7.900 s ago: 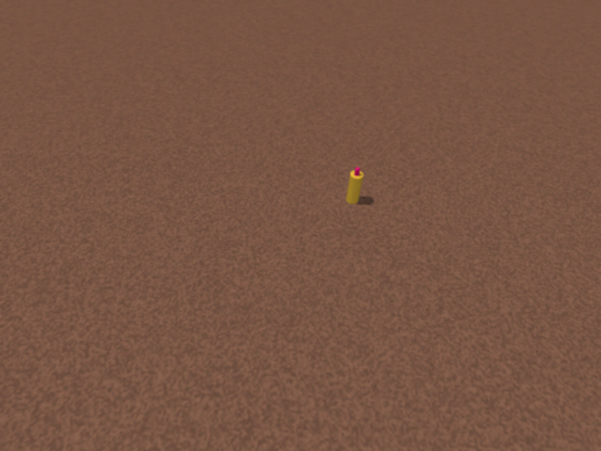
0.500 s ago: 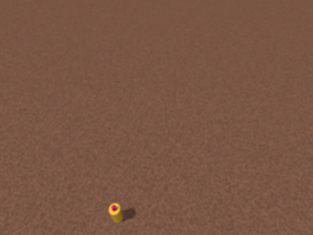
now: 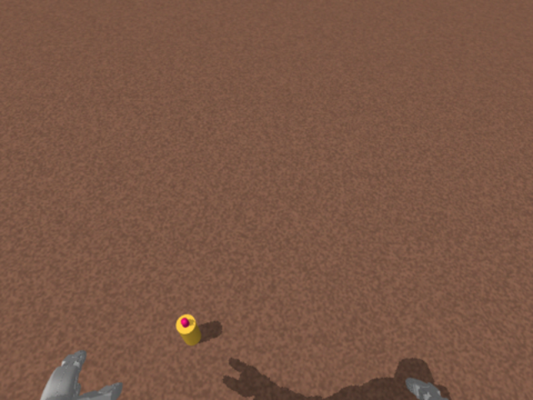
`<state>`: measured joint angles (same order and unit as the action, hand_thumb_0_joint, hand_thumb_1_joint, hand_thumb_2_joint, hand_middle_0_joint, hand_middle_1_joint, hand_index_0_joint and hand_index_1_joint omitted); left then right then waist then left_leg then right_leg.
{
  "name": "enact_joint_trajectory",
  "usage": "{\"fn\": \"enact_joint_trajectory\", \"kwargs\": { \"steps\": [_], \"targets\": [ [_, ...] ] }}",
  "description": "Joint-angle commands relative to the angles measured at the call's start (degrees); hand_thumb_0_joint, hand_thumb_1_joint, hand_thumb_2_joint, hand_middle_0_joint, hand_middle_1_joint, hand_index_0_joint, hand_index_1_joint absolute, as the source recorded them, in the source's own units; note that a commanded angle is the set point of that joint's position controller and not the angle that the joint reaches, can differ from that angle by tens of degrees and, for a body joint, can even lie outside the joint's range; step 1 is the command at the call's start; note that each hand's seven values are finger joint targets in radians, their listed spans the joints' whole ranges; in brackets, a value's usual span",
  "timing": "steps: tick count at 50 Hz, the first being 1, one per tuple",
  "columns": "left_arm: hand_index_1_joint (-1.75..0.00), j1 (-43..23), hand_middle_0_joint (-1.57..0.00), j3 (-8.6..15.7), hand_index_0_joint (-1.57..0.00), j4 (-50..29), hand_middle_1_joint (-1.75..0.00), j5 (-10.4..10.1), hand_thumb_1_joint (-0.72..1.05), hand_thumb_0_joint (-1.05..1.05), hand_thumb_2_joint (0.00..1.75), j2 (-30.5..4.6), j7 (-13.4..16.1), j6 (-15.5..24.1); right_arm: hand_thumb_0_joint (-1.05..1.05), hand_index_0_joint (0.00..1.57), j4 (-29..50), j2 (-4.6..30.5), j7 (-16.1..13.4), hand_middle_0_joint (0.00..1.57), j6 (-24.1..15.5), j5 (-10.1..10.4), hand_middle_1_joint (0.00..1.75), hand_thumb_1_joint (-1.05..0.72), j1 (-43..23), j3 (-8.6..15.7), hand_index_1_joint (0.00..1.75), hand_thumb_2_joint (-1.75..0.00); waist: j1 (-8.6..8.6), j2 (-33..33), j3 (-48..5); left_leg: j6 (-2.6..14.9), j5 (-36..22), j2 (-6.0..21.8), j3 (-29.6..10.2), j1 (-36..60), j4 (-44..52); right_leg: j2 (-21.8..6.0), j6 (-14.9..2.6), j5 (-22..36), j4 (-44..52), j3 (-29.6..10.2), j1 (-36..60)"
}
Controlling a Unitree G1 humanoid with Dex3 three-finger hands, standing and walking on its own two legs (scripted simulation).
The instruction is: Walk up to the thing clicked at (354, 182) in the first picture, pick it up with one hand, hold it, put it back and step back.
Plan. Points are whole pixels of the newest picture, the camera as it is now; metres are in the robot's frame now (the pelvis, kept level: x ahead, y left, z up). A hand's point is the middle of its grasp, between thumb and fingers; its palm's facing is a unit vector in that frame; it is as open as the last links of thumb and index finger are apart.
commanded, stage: go down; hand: left
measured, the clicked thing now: (188, 329) +0.40 +0.21 -0.67
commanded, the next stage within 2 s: none
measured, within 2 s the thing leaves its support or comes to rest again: neither
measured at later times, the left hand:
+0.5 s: hand out of the picture +0.16 +0.28 -0.19, palm faces +0.10 -0.94 -0.32, open 17.1 cm
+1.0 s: hand (79, 389) +0.18 +0.33 -0.24, palm faces +0.17 -0.95 -0.27, open 17.4 cm
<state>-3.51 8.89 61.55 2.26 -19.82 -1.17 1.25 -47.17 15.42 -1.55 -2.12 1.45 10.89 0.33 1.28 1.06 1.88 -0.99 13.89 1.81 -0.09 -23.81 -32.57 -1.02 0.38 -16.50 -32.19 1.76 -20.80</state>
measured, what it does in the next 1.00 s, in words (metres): lowers itself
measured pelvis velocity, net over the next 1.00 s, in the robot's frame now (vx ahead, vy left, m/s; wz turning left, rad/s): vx -0.01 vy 0.01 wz -0.02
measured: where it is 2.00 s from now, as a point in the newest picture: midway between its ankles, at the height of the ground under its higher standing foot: outside the picture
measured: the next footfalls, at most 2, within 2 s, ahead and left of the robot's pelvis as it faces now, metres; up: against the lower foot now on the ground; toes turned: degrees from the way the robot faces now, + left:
none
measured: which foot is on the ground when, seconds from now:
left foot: down 0.00-1.00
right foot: down 0.00-1.00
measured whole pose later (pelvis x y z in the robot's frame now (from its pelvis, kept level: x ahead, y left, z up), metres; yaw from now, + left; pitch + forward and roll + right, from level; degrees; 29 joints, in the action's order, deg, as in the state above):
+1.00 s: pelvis -0.01 +0.01 -0.14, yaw -1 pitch +25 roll -3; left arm 8.8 25.7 32.7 -5.0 -25.3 -14.4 3.8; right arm -32.0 15.3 -2.9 -11.3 -0.7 10.1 0.4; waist 1.0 0.9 -9.1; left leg -0.4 33.8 2.5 -2.2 -73.3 -82.0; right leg -0.7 1.0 -36.4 -80.3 2.1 -68.8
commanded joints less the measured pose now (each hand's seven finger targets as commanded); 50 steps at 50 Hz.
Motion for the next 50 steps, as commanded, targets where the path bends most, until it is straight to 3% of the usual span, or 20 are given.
{"fn": "enact_joint_trajectory", "kwargs": {
  "steps": [1, 2, 4, 6, 8, 13, 23, 26, 27, 29, 32, 36, 38, 40, 41, 43, 45, 46, 47, 50],
  "targets": [
    [-0.04, 5.91, -0.05, 7.13, -0.07, -5.98, -0.05, 1.42, -0.03, 0.00, 0.11, -13.53, -0.23, -1.90, 0.00, 0.20, 9.11, 9.24, -0.21, 0.20, -1.39, -0.12, 0.30, -0.94, 2.62, 4.35, 0.30, -0.91, -3.17, -5.89, -16.38, 0.65, -9.00, -2.76, 1.41, 1.82, -2.24, 1.26, -2.00, 9.39, -1.66, -0.05, 0.69],
    [-0.04, 4.05, -0.06, 5.95, -0.07, -6.52, -0.06, 1.22, -0.10, 0.00, 0.10, -11.48, -0.34, -2.69, 0.00, 0.20, 10.29, 8.89, -0.02, 0.20, -1.47, -0.04, 0.30, -0.94, 2.01, 3.99, 0.30, -0.91, -2.36, -4.52, -14.30, 0.60, -7.56, -2.42, 1.13, -0.18, -3.09, 1.52, -2.01, 7.82, -2.53, 0.24, -1.60],
    [-0.04, 3.37, -0.06, 7.08, -0.07, -8.54, -0.05, 1.33, -0.17, 0.00, 0.08, -12.68, -0.69, -3.66, 0.00, 0.20, 12.30, 8.97, 0.22, 0.20, -1.86, 0.14, 0.30, -0.92, 0.82, 4.26, 0.30, -0.90, -1.89, -4.38, -12.86, 0.76, -4.63, -2.08, 0.79, -4.75, -6.37, 1.61, -1.98, 4.67, -5.28, 0.34, -5.93],
    [-0.06, 4.80, -0.06, 8.72, -0.07, -12.73, -0.07, 0.93, -0.31, 0.00, 0.07, -14.16, -1.53, -3.80, 0.00, 0.20, 14.48, 8.79, 0.41, 0.20, -2.26, 0.27, 0.30, -0.91, 0.63, 4.44, 0.30, -0.90, -1.99, -3.69, -14.37, 0.96, -1.73, -1.85, 0.63, -7.65, -9.13, 1.69, -1.96, 1.51, -8.08, 0.41, -8.81],
    [-0.07, 7.71, -0.06, 8.90, -0.07, -15.59, -0.08, 0.46, -0.36, 0.00, 0.07, -12.71, -2.40, -3.94, 0.00, 0.20, 16.43, 8.39, 0.29, 0.20, -3.04, 0.31, 0.30, -0.90, 0.58, 4.50, 0.30, -0.90, -1.66, -2.54, -15.46, 1.29, 0.66, -1.79, 0.65, -9.89, -11.45, 1.58, -1.78, -0.69, -10.41, 0.16, -11.60],
    [-0.08, 7.70, -0.07, 9.48, -0.08, -29.77, -0.10, -0.64, -0.52, 0.00, 0.05, -13.03, -3.89, -4.54, 0.00, 0.20, 18.61, 8.04, -0.86, 0.20, -4.84, 0.28, 0.30, -0.88, 2.12, 4.93, 0.30, -0.89, -0.31, -5.24, -19.33, 1.27, 0.46, -0.81, -0.43, -10.78, -15.57, 1.69, -1.61, -0.26, -15.88, 0.34, -16.81],
    [-0.05, 15.83, -0.07, 11.48, -0.07, -39.59, -0.06, -1.09, -0.53, 0.00, 0.04, -13.25, -3.56, -10.11, 0.00, 0.20, 21.17, 7.30, -3.43, 0.20, -7.44, -0.27, 0.30, -0.87, 1.85, 4.00, 0.30, -0.89, 0.68, -5.27, -19.54, 1.47, 0.11, -0.38, -0.71, -13.92, -20.41, 1.51, -1.28, 0.15, -19.05, 0.51, -20.17],
    [-0.06, 17.11, -0.08, 12.30, -0.08, -39.85, -0.06, -1.73, -0.56, 0.00, 0.04, -12.65, -4.06, -10.31, 0.00, 0.20, 21.84, 6.75, -3.80, 0.20, -8.50, -0.64, 0.30, -0.88, 1.50, 3.73, 0.30, -0.89, 1.02, -5.36, -18.37, 1.57, 1.52, -0.64, -0.35, -16.35, -22.27, 1.43, -1.10, -0.67, -19.85, 0.35, -22.16],
    [-0.06, 18.18, -0.08, 14.27, -0.09, -39.04, -0.07, -1.72, -0.58, 0.00, 0.03, -14.67, -4.14, -10.31, 0.00, 0.20, 21.75, 6.97, -3.96, 0.20, -8.80, -0.77, 0.30, -0.88, 1.40, 3.76, 0.30, -0.89, 0.36, -4.53, -18.58, 1.74, 2.00, -0.70, -0.50, -17.53, -22.83, 1.34, -1.12, -1.20, -20.24, 0.36, -22.06],
    [-0.07, 20.30, -0.08, 14.40, -0.09, -39.74, -0.08, -2.08, -0.56, 0.00, 0.04, -14.31, -5.25, -9.94, 0.00, 0.20, 22.04, 6.90, -3.95, 0.20, -9.14, -0.97, 0.30, -0.89, 1.90, 3.83, 0.30, -0.89, 0.37, -5.22, -20.80, 1.84, -1.13, -0.61, -0.33, -16.98, -24.37, 1.26, -1.08, 1.87, -21.65, -0.02, -22.11],
    [-0.07, 18.98, -0.08, 14.33, -0.09, -43.16, -0.08, -2.73, -0.55, 0.00, 0.04, -14.30, -6.96, -8.47, 0.00, 0.20, 22.38, 6.96, -3.77, 0.20, -9.63, -1.34, 0.30, -0.90, 1.99, 4.02, 0.30, -0.89, 0.31, -6.86, -23.18, 1.88, -5.63, -0.41, -0.97, -17.19, -26.63, 1.14, -1.17, 5.06, -24.52, 0.20, -23.70],
    [-0.05, 20.09, -0.08, 16.94, -0.09, -40.44, -0.06, -3.88, -0.57, 0.00, 0.01, -15.00, -8.45, -5.73, 0.00, 0.20, 22.49, 7.01, -3.09, 0.20, -10.75, -1.55, 0.30, -0.92, 1.29, 4.01, 0.30, -0.90, -0.08, -6.31, -21.33, 1.88, -1.24, -0.31, -1.40, -21.92, -29.04, 1.40, -1.34, 0.32, -27.69, 0.64, -28.78],
    [-0.06, 21.99, -0.07, 16.27, -0.08, -42.73, -0.07, -4.41, -0.55, 0.00, 0.03, -14.29, -9.69, -4.24, 0.00, 0.20, 23.30, 7.10, -2.70, 0.20, -10.86, -1.59, 0.30, -0.93, 1.05, 4.29, 0.30, -0.90, -0.62, -7.39, -24.09, 1.83, -2.15, -0.23, -1.66, -21.78, -29.86, 1.50, -1.55, 0.56, -29.60, 0.64, -29.74],
    [-0.05, 22.24, -0.07, 17.64, -0.08, -43.88, -0.06, -4.66, -0.56, 0.00, 0.01, -15.75, -10.14, -3.29, 0.00, 0.20, 23.33, 7.55, -2.49, 0.20, -10.80, -1.65, 0.30, -0.93, 1.33, 4.56, 0.30, -0.90, -1.09, -8.63, -26.34, 1.59, -4.13, -0.05, -2.25, -21.09, -30.54, 1.46, -1.75, 1.15, -31.34, 0.91, -30.74],
    [-0.05, 20.50, -0.07, 17.24, -0.08, -44.14, -0.06, -5.06, -0.56, 0.00, 0.02, -15.56, -10.52, -2.75, 0.00, 0.20, 23.04, 8.02, -2.47, 0.20, -10.90, -1.65, 0.30, -0.93, 0.84, 4.68, 0.30, -0.90, -0.94, -8.89, -25.86, 1.50, -3.42, -0.01, -2.36, -22.23, -31.27, 1.59, -1.76, 0.24, -32.46, 0.95, -32.61],
    [-0.02, 16.66, -0.07, 18.93, -0.07, -41.98, -0.03, -5.99, -0.55, 0.00, 0.00, -16.24, -10.84, -0.95, 0.00, 0.20, 22.51, 8.30, -2.22, 0.20, -11.22, -1.57, 0.30, -0.94, 0.63, 4.54, 0.30, -0.91, 0.14, -6.23, -25.42, 1.91, -0.43, 0.03, -2.60, -26.28, -34.18, 1.73, -1.51, -1.60, -34.40, 0.82, -35.96],
    [-0.02, 13.96, -0.07, 21.80, -0.07, -38.67, -0.03, -6.75, -0.52, 0.00, 0.01, -18.51, -11.33, 1.87, 0.00, 0.20, 21.66, 8.54, -2.12, 0.20, -11.41, -1.62, 0.30, -0.95, 0.25, 4.42, 0.30, -0.91, -0.25, -5.64, -25.88, 2.21, 1.04, -0.09, -2.73, -30.38, -37.46, 1.65, -1.54, -2.88, -37.65, 0.68, -39.66],
    [-0.03, 9.58, -0.06, 21.22, -0.07, -39.38, -0.04, -7.50, -0.54, 0.00, 0.03, -17.96, -12.23, 4.07, 0.00, 0.20, 21.60, 8.35, -2.02, 0.20, -11.65, -1.63, 0.30, -0.95, -0.41, 4.20, 0.30, -0.91, 0.12, -5.67, -26.01, 2.26, 3.07, -0.22, -2.95, -32.91, -39.37, 1.62, -1.55, -4.55, -39.53, 0.70, -42.48],
    [-0.03, 11.37, -0.07, 24.16, -0.07, -34.07, -0.03, -7.62, -0.53, 0.00, 0.02, -20.47, -12.53, 5.39, 0.00, 0.20, 21.08, 9.21, -2.01, 0.20, -11.61, -1.67, 0.30, -0.94, -0.24, 4.63, 0.30, -0.91, -0.40, -3.87, -25.98, 2.45, 4.07, -0.26, -2.96, -35.16, -40.69, 1.47, -1.53, -5.32, -40.73, 0.63, -43.58],
    [-0.03, 5.09, -0.07, 25.02, -0.07, -33.22, -0.03, -9.66, -0.59, 0.00, 0.01, -22.02, -16.21, 10.84, 0.00, 0.20, 20.74, 9.95, -2.00, 0.20, -11.96, -1.68, 0.30, -0.92, -0.70, 4.40, 0.30, -0.90, -0.43, -5.24, -29.37, 2.39, 8.61, -0.46, -2.79, -39.32, -44.35, 1.31, -1.71, -9.01, -43.78, -0.69, -47.35]
  ]
}}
